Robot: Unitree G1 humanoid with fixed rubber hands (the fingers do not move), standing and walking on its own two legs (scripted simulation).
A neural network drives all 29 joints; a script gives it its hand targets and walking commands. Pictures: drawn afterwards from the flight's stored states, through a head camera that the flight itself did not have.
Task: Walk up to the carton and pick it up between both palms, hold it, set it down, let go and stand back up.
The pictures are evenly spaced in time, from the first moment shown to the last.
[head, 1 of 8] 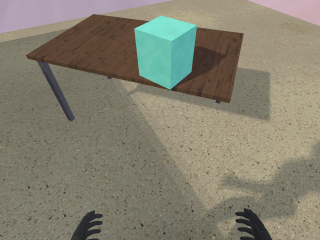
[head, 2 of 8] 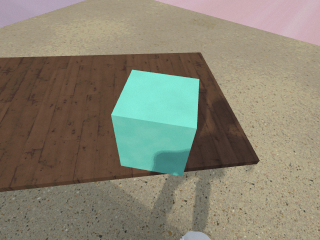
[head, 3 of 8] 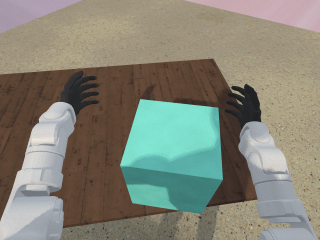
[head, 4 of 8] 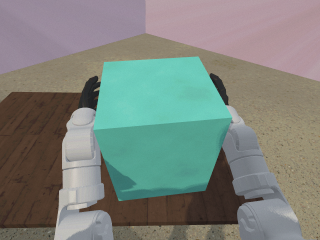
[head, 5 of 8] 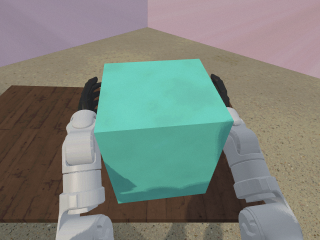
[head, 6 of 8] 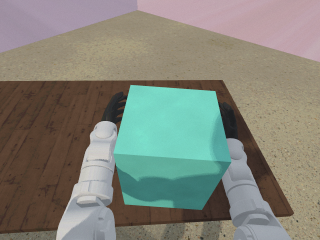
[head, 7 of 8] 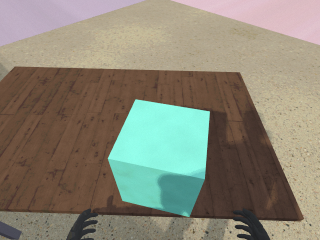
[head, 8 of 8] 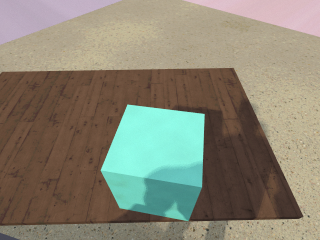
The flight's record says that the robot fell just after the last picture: no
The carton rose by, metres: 0.20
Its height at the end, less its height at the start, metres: +0.00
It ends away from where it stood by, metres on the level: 0.06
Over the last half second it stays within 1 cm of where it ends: yes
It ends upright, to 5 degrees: yes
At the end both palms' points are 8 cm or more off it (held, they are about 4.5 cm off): yes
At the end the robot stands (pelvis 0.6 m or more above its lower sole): yes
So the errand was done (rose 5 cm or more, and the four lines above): yes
